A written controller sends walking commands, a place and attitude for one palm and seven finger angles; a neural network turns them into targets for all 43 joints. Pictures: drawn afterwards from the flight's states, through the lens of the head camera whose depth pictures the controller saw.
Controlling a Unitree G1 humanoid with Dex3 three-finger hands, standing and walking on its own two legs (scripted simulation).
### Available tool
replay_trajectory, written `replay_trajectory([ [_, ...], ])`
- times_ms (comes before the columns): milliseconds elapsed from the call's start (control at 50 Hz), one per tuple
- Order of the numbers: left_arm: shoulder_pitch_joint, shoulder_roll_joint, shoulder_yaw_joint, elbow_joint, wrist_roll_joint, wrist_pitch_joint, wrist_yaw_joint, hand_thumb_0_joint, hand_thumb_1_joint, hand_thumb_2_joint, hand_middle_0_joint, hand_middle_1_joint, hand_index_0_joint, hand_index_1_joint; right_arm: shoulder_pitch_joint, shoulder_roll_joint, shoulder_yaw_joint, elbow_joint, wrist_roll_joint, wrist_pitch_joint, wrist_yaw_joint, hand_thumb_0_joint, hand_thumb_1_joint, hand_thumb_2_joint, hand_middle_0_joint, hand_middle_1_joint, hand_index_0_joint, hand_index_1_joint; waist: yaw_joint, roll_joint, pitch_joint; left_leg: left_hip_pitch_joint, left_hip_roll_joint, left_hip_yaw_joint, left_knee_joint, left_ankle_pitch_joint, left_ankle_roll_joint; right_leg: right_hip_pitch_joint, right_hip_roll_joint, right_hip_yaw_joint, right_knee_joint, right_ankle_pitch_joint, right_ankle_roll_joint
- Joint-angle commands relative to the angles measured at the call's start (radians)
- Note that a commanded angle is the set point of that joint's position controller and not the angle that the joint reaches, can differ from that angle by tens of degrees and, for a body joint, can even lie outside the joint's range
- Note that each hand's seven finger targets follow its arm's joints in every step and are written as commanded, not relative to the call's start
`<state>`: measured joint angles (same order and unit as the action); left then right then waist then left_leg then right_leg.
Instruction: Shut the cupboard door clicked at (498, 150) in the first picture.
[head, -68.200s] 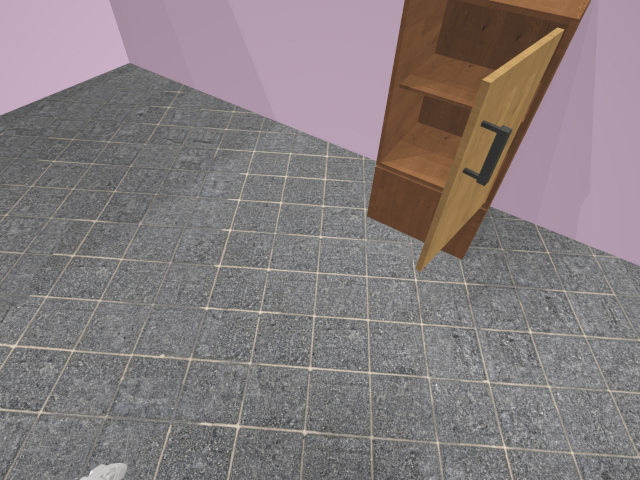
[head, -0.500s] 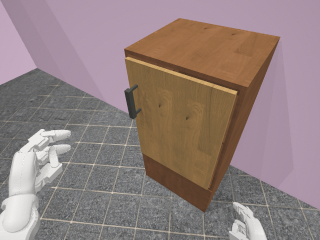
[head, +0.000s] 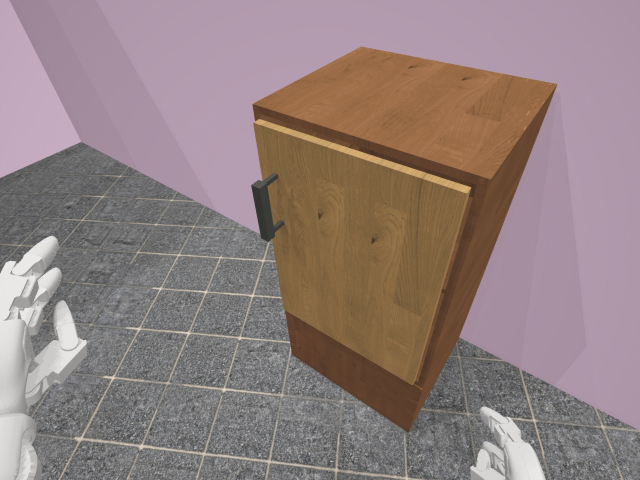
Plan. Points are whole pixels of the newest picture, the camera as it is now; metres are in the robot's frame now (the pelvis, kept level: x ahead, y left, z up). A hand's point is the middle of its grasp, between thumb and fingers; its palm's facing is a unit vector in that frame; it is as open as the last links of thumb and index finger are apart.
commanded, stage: draw the hand back to the body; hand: left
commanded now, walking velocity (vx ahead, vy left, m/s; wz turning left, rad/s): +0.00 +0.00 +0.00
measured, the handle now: (270, 207) +0.64 +0.20 -0.03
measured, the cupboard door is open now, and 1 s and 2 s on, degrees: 1 1 1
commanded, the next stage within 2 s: step back with the hand held close in 0.02 s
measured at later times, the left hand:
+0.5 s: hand (50, 352) +0.18 +0.29 +0.15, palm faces +0.38 -0.78 -0.49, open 7.4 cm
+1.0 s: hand out of the picture +0.07 +0.30 +0.16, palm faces +0.54 -0.72 -0.43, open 7.4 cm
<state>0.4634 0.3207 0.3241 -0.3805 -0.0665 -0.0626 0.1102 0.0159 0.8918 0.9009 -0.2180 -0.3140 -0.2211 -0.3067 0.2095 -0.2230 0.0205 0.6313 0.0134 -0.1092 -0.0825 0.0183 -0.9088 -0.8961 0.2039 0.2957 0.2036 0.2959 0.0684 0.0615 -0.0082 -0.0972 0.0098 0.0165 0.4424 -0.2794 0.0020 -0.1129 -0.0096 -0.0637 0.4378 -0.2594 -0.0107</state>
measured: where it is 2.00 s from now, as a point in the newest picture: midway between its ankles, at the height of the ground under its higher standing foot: outside the picture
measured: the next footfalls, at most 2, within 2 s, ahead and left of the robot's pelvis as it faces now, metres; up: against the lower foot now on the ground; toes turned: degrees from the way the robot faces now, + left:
right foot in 1.42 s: -0.27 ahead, -0.09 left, +0.00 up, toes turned -1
left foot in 1.80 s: -0.20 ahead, +0.13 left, +0.00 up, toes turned -4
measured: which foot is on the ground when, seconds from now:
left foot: down 0.00-1.00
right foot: down 0.00-1.00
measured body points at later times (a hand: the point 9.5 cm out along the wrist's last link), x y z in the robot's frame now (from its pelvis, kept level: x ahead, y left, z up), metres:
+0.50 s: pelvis -0.03 +0.03 +0.00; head -0.01 +0.01 +0.45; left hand +0.15 +0.33 +0.18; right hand +0.15 -0.23 -0.09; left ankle -0.02 +0.12 -0.74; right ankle -0.01 -0.11 -0.74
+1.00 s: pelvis -0.11 +0.02 -0.02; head -0.11 +0.03 +0.43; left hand +0.04 +0.34 +0.19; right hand +0.06 -0.22 -0.10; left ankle -0.03 +0.12 -0.74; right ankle -0.01 -0.10 -0.74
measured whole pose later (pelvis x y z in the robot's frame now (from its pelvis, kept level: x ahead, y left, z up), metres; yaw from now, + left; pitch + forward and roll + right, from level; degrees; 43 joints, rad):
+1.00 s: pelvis -0.11 +0.02 -0.02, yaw +4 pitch -1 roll -1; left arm 0.50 0.38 0.46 -0.51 -0.01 -0.24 0.16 0.01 0.89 0.90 -0.21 -0.31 -0.22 -0.30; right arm 0.26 -0.23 0.00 0.57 0.00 -0.05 -0.08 0.02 -0.91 -0.90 0.21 0.30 0.21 0.30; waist -0.01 0.00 0.02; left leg -0.47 0.00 0.02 0.73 -0.35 0.05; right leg -0.42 0.00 -0.01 0.62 -0.18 0.01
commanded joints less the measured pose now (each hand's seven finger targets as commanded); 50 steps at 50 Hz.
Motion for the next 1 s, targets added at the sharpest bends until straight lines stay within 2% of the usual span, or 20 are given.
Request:
replay_trajectory([
  [0,-0.109,0.219,0.147,-0.212,-0.002,-0.078,0.018,0.0,0.9,0.9,-0.2,-0.3,-0.2,-0.3,-0.15,-0.088,-0.029,-0.16,0.0,-0.066,-0.01,0.0,-0.9,-0.9,0.2,0.3,0.2,0.3,-0.007,0.033,0.0,-0.058,-0.006,-0.001,-0.074,0.195,0.017,0.009,-0.002,0.024,-0.08,0.168,-0.002],
  [80,-0.077,0.196,0.145,-0.145,-0.008,-0.074,0.006,0.0,0.9,0.9,-0.2,-0.3,-0.2,-0.3,-0.144,-0.094,-0.036,-0.158,0.003,-0.056,-0.005,0.0,-0.9,-0.9,0.2,0.3,0.2,0.3,-0.006,0.001,0.024,-0.06,-0.002,-0.002,-0.086,0.191,0.017,-0.004,0.005,0.021,-0.091,0.154,-0.001],
  [120,-0.08,0.191,0.14,-0.144,-0.012,-0.076,0.003,0.0,0.9,0.9,-0.2,-0.3,-0.2,-0.3,-0.14,-0.095,-0.037,-0.163,0.004,-0.048,-0.001,0.0,-0.9,-0.9,0.2,0.3,0.2,0.3,-0.008,-0.023,0.005,-0.057,0.0,0.0,-0.084,0.19,0.019,0.004,0.0,0.024,-0.085,0.154,0.002],
  [140,-0.193,0.299,0.239,-0.209,-0.001,-0.118,0.01,0.0,0.9,0.9,-0.2,-0.3,-0.2,-0.3,-0.133,-0.124,-0.051,-0.195,0.007,-0.027,0.004,0.0,-0.9,-0.9,0.2,0.3,0.2,0.3,-0.043,-0.03,0.012,-0.133,0.022,-0.016,-0.021,0.114,0.039,-0.054,-0.063,0.123,-0.142,0.162,-0.004],
  [160,-0.086,0.246,0.203,-0.128,-0.003,-0.127,0.006,0.0,0.9,0.9,-0.2,-0.3,-0.2,-0.3,-0.126,-0.113,-0.052,-0.176,0.001,-0.015,0.002,0.0,-0.9,-0.9,0.2,0.3,0.2,0.3,-0.049,-0.101,-0.017,-0.118,0.014,-0.023,0.023,0.109,0.039,-0.067,-0.099,0.145,-0.16,0.161,-0.017],
  [220,-0.028,0.219,0.165,-0.147,0.004,-0.141,0.005,0.0,0.9,0.9,-0.2,-0.3,-0.2,-0.3,-0.129,-0.111,-0.058,-0.178,-0.003,0.011,0.008,0.0,-0.9,-0.9,0.2,0.3,0.2,0.3,-0.057,-0.107,-0.057,-0.126,0.01,-0.021,0.06,0.14,0.028,-0.075,-0.138,0.145,-0.135,0.235,-0.033],
  [260,0.001,0.224,0.168,-0.182,0.003,-0.148,0.014,0.0,0.9,0.9,-0.2,-0.3,-0.2,-0.3,-0.126,-0.119,-0.064,-0.185,-0.003,0.025,0.005,0.0,-0.9,-0.9,0.2,0.3,0.2,0.3,-0.062,-0.062,-0.103,-0.113,0.019,-0.025,0.04,0.188,0.025,-0.065,-0.13,0.124,-0.096,0.263,-0.03],
  [320,0.031,0.258,0.2,-0.26,0.001,-0.153,0.026,0.0,0.9,0.9,-0.2,-0.3,-0.2,-0.3,-0.132,-0.13,-0.069,-0.211,-0.004,0.045,-0.006,0.0,-0.9,-0.9,0.2,0.3,0.2,0.3,-0.059,0.023,-0.17,-0.107,0.046,-0.045,-0.006,0.393,0.023,0.001,-0.073,0.069,0.007,0.41,-0.005],
  [380,0.035,0.31,0.251,-0.312,-0.003,-0.148,0.036,0.0,0.9,0.9,-0.2,-0.3,-0.2,-0.3,-0.133,-0.134,-0.073,-0.232,-0.006,0.068,-0.018,0.0,-0.9,-0.9,0.2,0.3,0.2,0.3,-0.055,0.03,-0.217,-0.119,0.06,-0.054,-0.002,0.51,0.018,0.046,-0.049,0.059,0.068,0.502,0.005],
  [420,0.055,0.291,0.241,-0.308,-0.005,-0.142,0.037,0.0,0.9,0.9,-0.2,-0.3,-0.2,-0.3,-0.125,-0.13,-0.073,-0.247,-0.002,0.081,-0.02,0.0,-0.9,-0.9,0.2,0.3,0.2,0.3,-0.057,0.012,-0.207,-0.157,0.068,-0.058,-0.004,0.502,0.016,0.055,-0.045,0.061,0.087,0.503,0.007],
  [480,0.095,0.291,0.257,-0.273,-0.006,-0.138,0.04,0.0,0.9,0.9,-0.2,-0.3,-0.2,-0.3,-0.121,-0.137,-0.081,-0.249,-0.003,0.09,-0.023,0.0,-0.9,-0.9,0.2,0.3,0.2,0.3,-0.055,0.017,-0.2,-0.218,0.078,-0.068,-0.023,0.429,0.023,0.068,-0.042,0.066,0.102,0.47,0.011],
  [520,0.099,0.266,0.234,-0.257,-0.005,-0.137,0.039,0.0,0.9,0.9,-0.2,-0.3,-0.2,-0.3,-0.117,-0.137,-0.078,-0.254,0.0,0.094,-0.021,0.0,-0.9,-0.9,0.2,0.3,0.2,0.3,-0.062,0.005,-0.161,-0.27,0.09,-0.075,-0.042,0.348,0.027,0.05,-0.038,0.072,0.107,0.408,0.015],
  [640,0.068,0.247,0.221,-0.243,0.014,-0.156,0.042,0.0,0.9,0.9,-0.2,-0.3,-0.2,-0.3,-0.11,-0.144,-0.074,-0.254,0.004,0.078,-0.019,0.0,-0.9,-0.9,0.2,0.3,0.2,0.3,-0.067,0.025,-0.069,-0.553,0.112,-0.121,-0.132,-0.126,0.075,0.113,-0.015,0.089,0.141,0.207,0.026],
  [680,0.033,0.27,0.241,-0.253,0.025,-0.165,0.046,0.0,0.9,0.9,-0.2,-0.3,-0.2,-0.3,-0.111,-0.152,-0.077,-0.256,0.002,0.069,-0.022,0.0,-0.9,-0.9,0.2,0.3,0.2,0.3,-0.068,0.024,-0.047,-0.637,0.113,-0.134,-0.143,-0.296,0.091,0.126,-0.014,0.108,0.138,0.127,0.028],
  [700,0.01,0.244,0.215,-0.274,0.032,-0.172,0.045,0.0,0.9,0.9,-0.2,-0.3,-0.2,-0.3,-0.104,-0.145,-0.072,-0.258,0.004,0.063,-0.022,0.0,-0.9,-0.9,0.2,0.3,0.2,0.3,-0.073,0.027,-0.042,-0.657,0.114,-0.137,-0.141,-0.344,0.096,0.124,-0.014,0.108,0.146,0.087,0.028],
  [720,-0.003,0.258,0.23,-0.278,0.039,-0.18,0.049,0.0,0.9,0.9,-0.2,-0.3,-0.2,-0.3,-0.1,-0.149,-0.074,-0.256,0.0,0.056,-0.023,0.0,-0.9,-0.9,0.2,0.3,0.2,0.3,-0.072,0.026,-0.042,-0.685,0.115,-0.142,-0.137,-0.378,0.103,0.131,-0.012,0.118,0.149,0.059,0.028],
  [820,-0.066,0.26,0.234,-0.337,0.061,-0.21,0.06,0.0,0.9,0.9,-0.2,-0.3,-0.2,-0.3,-0.088,-0.152,-0.074,-0.249,-0.008,0.018,-0.023,0.0,-0.9,-0.9,0.2,0.3,0.2,0.3,-0.076,0.071,-0.038,-0.729,0.122,-0.169,-0.121,-0.482,0.114,0.106,0.004,0.135,0.178,-0.052,0.022],
  [880,-0.034,0.283,0.27,-0.334,0.062,-0.226,0.065,0.0,0.9,0.9,-0.2,-0.3,-0.2,-0.3,-0.078,-0.152,-0.082,-0.242,-0.012,0.002,-0.019,0.0,-0.9,-0.9,0.2,0.3,0.2,0.3,-0.075,0.084,-0.051,-0.711,0.102,-0.16,-0.064,-0.466,0.107,0.072,0.0,0.184,0.165,-0.029,0.006],
  [920,0.002,0.278,0.267,-0.332,0.053,-0.236,0.067,0.0,0.9,0.9,-0.2,-0.3,-0.2,-0.3,-0.069,-0.131,-0.079,-0.237,-0.012,-0.003,-0.012,0.0,-0.9,-0.9,0.2,0.3,0.2,0.3,-0.079,0.012,-0.045,-0.626,0.058,-0.118,0.047,-0.388,0.083,-0.05,-0.049,0.271,0.082,-0.046,-0.025],
  [980,0.008,0.285,0.263,-0.323,0.032,-0.238,0.074,0.0,0.9,0.9,-0.2,-0.3,-0.2,-0.3,-0.045,-0.124,-0.085,-0.202,-0.02,0.005,0.006,0.0,-0.9,-0.9,0.2,0.3,0.2,0.3,-0.09,-0.127,-0.052,-0.392,0.002,-0.058,0.238,-0.243,0.023,-0.315,-0.171,0.391,-0.119,-0.215,-0.086],
])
